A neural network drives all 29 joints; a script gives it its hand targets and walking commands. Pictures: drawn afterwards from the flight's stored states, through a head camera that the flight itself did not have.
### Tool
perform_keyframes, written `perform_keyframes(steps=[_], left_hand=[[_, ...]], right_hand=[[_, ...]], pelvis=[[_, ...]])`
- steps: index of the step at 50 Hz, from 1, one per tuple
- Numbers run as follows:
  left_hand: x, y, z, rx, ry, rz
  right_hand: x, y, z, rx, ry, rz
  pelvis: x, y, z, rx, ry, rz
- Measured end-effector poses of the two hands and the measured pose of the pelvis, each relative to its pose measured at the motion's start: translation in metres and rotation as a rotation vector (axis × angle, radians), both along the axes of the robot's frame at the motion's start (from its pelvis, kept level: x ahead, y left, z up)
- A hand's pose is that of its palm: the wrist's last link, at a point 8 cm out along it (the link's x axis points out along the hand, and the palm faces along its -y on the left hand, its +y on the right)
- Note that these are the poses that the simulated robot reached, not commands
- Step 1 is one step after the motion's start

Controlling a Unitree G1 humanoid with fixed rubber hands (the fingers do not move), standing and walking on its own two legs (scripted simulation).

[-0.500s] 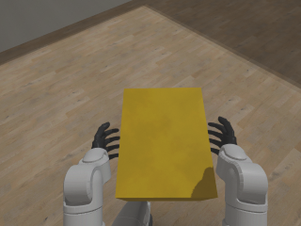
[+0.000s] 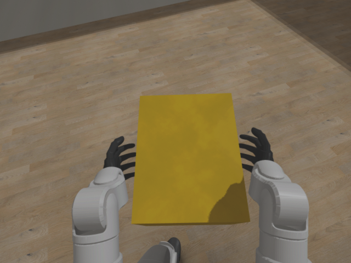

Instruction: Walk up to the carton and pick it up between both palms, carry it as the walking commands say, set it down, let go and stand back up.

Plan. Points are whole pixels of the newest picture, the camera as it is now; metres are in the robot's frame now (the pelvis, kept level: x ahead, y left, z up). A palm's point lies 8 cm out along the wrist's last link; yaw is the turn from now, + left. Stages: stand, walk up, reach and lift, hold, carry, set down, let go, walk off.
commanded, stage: carry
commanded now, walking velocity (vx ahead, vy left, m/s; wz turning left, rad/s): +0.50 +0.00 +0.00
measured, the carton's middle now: (187, 162) +0.34 +0.02 +0.01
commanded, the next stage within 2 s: none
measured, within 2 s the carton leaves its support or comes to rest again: neither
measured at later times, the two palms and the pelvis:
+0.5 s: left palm (66, 194) +0.21 +0.22 +0.12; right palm (239, 189) +0.23 -0.07 +0.13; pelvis -0.03 +0.05 +0.03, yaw +4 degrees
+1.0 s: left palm (95, 117) +0.39 +0.23 +0.11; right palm (224, 109) +0.43 -0.05 +0.11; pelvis +0.14 +0.07 +0.01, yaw +5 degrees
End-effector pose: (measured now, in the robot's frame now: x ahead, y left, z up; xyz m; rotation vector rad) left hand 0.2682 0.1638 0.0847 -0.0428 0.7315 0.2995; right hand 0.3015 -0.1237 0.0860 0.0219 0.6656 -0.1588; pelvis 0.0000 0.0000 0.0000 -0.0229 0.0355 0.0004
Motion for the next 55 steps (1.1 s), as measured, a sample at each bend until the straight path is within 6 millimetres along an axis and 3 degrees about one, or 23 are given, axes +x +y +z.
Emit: perform_keyframes(steps=[5,8,15,19,23,31,39,45,51,55], left_hand=[[-0.049,0.011,0.009,0.005,0.046,0.016],[-0.065,0.014,0.015,-0.015,0.049,-0.006],[-0.07,0.034,0.029,0.02,-0.023,-0.031],[-0.073,0.049,0.034,0.035,0.032,-0.018],[-0.067,0.056,0.038,0.029,0.065,-0.006],[-0.027,0.044,0.048,0.049,0.007,-0.01],[0.027,0.029,0.034,0.052,0.043,-0.038],[0.069,0.046,0.028,0.033,0.046,-0.008],[0.136,0.074,0.019,0.025,-0.017,0.002],[0.174,0.087,0.012,0.02,0.015,0.018]], right_hand=[[-0.037,0.011,0.003,0.005,0.046,0.043],[-0.056,0.012,0.014,-0.016,0.05,0.032],[-0.072,0.034,0.04,-0.024,-0.027,0.002],[-0.08,0.048,0.039,-0.019,0.027,0.027],[-0.075,0.055,0.037,-0.032,0.064,0.036],[-0.031,0.045,0.043,-0.01,0.008,0.014],[0.023,0.03,0.031,-0.004,0.043,-0.017],[0.07,0.046,0.025,0.01,0.049,0.01],[0.137,0.075,0.022,0.001,-0.014,0.021],[0.174,0.088,0.018,-0.013,0.016,0.032]], pelvis=[[-0.029,0.005,0.012,0.024,-0.019,0.054],[-0.037,0.011,0.019,0.036,-0.021,0.088],[-0.048,0.039,0.016,0.054,-0.02,0.093],[-0.044,0.051,0.026,0.03,-0.016,0.064],[-0.039,0.055,0.033,0.013,-0.008,0.071],[-0.007,0.047,0.031,0.038,0.021,0.068],[0.042,0.037,0.027,0.025,0.026,0.104],[0.084,0.047,0.029,0.031,0.017,0.096],[0.149,0.073,0.011,0.037,0.009,0.085],[0.183,0.083,0.013,0.049,-0.004,0.054]])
